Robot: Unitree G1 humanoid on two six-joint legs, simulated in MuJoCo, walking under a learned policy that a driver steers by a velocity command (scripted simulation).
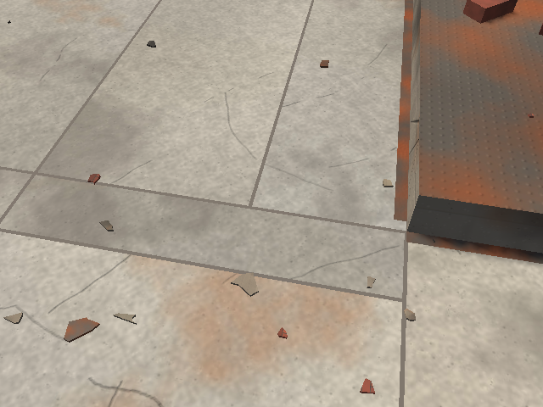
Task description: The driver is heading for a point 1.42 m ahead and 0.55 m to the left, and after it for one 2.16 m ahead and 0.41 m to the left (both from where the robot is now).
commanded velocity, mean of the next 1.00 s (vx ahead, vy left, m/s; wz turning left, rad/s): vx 0.01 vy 0.00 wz -0.02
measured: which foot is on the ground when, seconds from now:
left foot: down 0.00-1.00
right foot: down 0.00-1.00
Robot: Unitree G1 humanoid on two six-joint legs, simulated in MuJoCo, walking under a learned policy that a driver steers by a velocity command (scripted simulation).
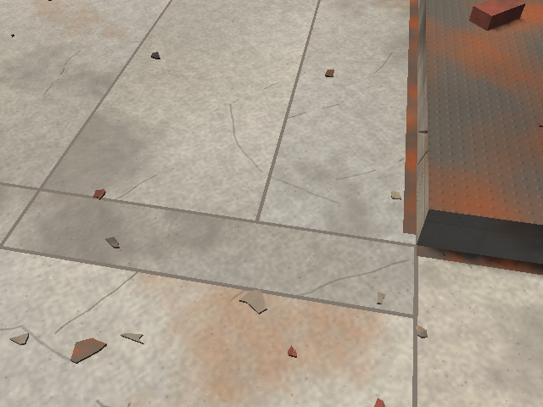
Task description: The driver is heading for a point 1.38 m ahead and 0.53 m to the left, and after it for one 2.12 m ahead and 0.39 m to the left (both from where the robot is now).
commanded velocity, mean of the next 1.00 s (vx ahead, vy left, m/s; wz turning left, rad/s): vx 0.00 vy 0.00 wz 0.00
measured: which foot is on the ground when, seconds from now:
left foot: down 0.00-1.00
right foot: down 0.00-1.00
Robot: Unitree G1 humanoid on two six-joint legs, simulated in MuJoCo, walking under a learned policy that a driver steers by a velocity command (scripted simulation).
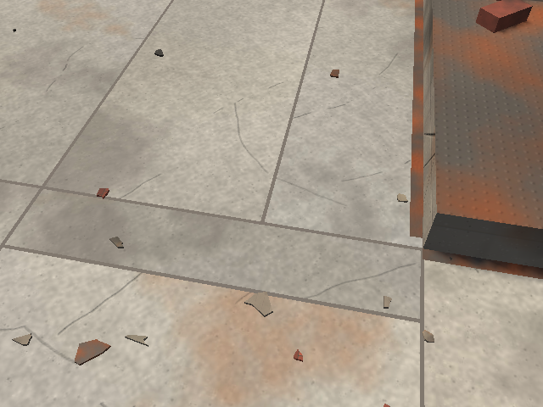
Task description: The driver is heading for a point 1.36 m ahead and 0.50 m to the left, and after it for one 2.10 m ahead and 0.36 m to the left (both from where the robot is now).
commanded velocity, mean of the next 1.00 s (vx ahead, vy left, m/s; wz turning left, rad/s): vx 0.74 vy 0.00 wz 0.42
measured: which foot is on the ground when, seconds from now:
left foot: down 0.00-0.42, up 0.44-0.90, down 0.92-1.00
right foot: down 0.00-0.06, up 0.08-0.40, down 0.42-0.92, up 0.94-1.00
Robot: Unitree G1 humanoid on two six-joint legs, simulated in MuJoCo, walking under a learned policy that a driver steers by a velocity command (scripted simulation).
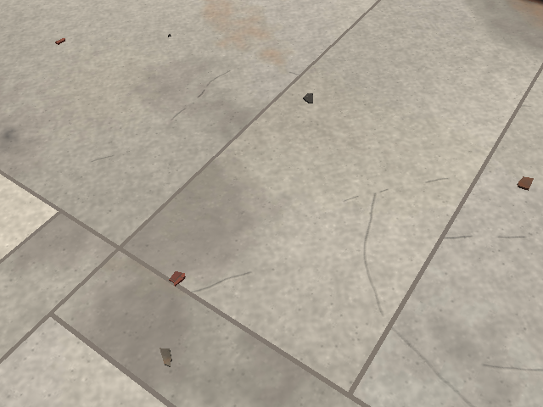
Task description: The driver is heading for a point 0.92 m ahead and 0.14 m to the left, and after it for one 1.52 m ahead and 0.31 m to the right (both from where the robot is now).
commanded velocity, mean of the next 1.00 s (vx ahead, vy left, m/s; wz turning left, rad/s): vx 0.93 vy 0.00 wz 0.54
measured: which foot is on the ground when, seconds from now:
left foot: down 0.00-0.34, up 0.36-0.76, down 0.78-1.00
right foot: up 0.00-0.32, down 0.34-0.78, up 0.80-1.00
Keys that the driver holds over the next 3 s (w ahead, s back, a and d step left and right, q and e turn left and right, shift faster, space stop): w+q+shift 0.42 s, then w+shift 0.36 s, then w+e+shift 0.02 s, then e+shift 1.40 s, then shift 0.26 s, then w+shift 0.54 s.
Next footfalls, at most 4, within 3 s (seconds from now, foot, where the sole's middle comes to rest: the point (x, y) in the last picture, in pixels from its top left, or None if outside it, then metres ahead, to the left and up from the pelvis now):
0.34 right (338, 368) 0.55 -0.13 -0.73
0.78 left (181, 290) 0.79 0.26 -0.73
1.18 right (170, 196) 1.13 0.32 -0.73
1.74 left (117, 196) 1.14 0.48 -0.73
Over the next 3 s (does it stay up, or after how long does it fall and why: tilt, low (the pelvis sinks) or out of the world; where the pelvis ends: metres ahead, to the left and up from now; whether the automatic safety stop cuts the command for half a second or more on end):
stays up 1.19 0.31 0.05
